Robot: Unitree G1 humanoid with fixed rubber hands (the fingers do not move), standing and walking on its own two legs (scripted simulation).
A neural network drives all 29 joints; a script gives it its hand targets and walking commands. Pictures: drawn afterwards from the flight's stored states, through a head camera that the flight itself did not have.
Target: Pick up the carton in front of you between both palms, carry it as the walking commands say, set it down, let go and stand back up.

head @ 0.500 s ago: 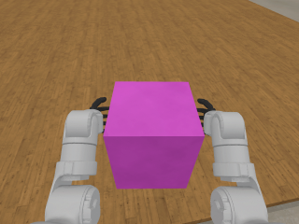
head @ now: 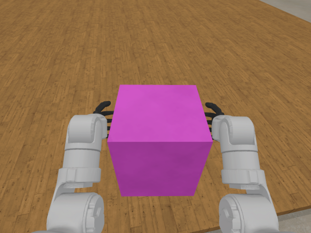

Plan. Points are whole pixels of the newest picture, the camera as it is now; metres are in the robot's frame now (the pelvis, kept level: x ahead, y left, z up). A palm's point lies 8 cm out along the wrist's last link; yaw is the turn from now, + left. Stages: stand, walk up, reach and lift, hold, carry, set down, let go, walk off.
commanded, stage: carry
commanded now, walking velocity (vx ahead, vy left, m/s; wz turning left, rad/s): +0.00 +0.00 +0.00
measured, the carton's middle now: (157, 141) +0.35 +0.00 +0.05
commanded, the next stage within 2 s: none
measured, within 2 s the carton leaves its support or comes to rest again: neither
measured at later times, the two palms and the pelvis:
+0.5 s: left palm (99, 124) +0.35 +0.15 +0.13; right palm (218, 126) +0.34 -0.15 +0.13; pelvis +0.00 +0.00 +0.00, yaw +0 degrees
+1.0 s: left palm (93, 97) +0.40 +0.17 +0.17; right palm (209, 96) +0.40 -0.13 +0.18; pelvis +0.05 +0.02 -0.01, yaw +0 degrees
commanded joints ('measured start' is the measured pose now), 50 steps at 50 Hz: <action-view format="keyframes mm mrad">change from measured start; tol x4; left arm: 1 -729 -1117 -561 -120 -423 -19 -242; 36 -737 -1115 -566 -131 -427 -19 -242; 44 -869 -1023 -595 -272 -473 25 -205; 50 -858 -979 -526 -184 -466 101 -194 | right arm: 1 -732 1105 558 -120 410 -40 226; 35 -730 1105 561 -123 411 -40 226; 38 -780 1103 574 -162 426 -39 222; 44 -870 1039 588 -241 466 3 196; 50 -776 917 470 -99 409 71 181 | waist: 1 1 -1 -368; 35 1 -1 -370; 43 38 -137 -260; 48 -1 -56 -370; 50 -64 250 -363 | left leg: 1 202 106 -113 -33 90 32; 35 202 106 -112 -30 94 31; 36 202 100 -108 -34 42 34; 40 85 32 -62 35 -337 46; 43 -82 -26 -11 223 -231 50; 45 -115 -40 -6 175 -226 61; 47 34 -59 16 23 -200 75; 48 214 -38 -23 -58 -156 90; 49 407 82 -227 -131 -187 143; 50 546 252 -505 -164 -53 240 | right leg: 1 55 -177 142 -99 240 -4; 35 58 -177 142 -97 249 -4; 37 40 -178 150 -131 92 -13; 40 10 -203 258 -241 -392 -66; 42 55 -278 377 -295 -443 -128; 44 142 -306 393 -247 -303 -175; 47 157 -258 262 -87 48 -144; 48 55 -213 181 -4 85 -101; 49 -134 -127 71 188 120 -36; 50 -387 -41 -7 335 -75 20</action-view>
